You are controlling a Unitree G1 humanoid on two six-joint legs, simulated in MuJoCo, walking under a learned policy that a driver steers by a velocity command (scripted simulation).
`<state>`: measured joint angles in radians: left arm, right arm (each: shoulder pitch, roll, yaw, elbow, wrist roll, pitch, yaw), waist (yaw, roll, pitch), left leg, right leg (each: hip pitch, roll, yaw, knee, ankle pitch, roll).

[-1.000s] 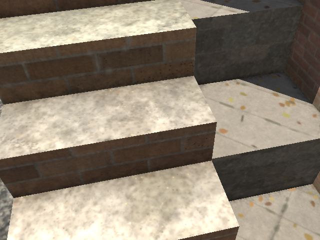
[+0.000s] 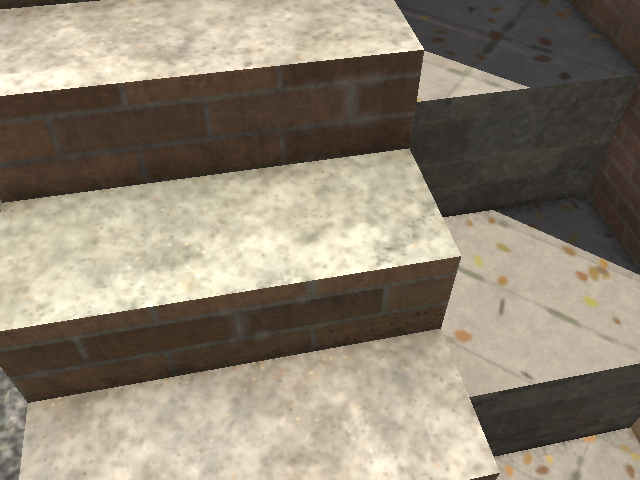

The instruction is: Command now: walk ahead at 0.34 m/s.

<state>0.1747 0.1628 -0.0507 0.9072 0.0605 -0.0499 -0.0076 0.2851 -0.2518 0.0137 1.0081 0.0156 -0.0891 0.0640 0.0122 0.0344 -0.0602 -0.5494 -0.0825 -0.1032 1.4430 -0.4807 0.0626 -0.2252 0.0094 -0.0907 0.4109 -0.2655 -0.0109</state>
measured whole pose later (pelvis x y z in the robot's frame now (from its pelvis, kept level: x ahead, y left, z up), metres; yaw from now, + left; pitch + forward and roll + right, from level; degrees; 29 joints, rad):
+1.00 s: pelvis -0.05 +0.07 +0.00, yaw -1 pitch -1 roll +0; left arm 0.28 0.15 -0.08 0.92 0.06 0.08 0.04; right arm 0.14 -0.13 0.04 0.93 0.04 0.04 -0.08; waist 0.02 0.06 -0.05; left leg -0.89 0.05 0.00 1.83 -0.65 -0.12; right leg -0.18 0.05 -0.07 0.52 -0.34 -0.08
